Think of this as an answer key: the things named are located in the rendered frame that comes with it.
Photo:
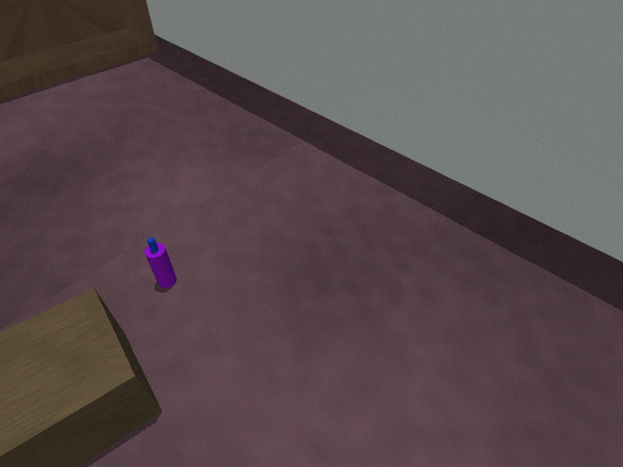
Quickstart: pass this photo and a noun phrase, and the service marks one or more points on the bookshelf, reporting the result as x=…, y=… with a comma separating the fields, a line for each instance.
x=43, y=42

